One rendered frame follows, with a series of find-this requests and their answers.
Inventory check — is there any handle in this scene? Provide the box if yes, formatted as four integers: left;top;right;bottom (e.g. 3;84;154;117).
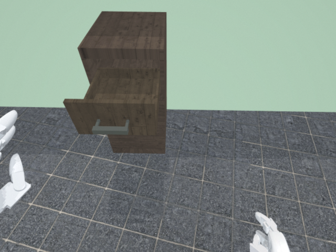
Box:
92;119;129;135

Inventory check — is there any cabinet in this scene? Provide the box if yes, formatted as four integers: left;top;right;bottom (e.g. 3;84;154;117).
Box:
78;11;166;154

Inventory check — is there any drawer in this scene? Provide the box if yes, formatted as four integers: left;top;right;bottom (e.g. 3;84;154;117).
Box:
63;68;160;135

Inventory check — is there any robot left hand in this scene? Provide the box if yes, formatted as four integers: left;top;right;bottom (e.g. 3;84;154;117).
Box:
0;110;31;213

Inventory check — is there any robot right hand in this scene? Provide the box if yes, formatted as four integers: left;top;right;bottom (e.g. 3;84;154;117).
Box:
250;212;290;252

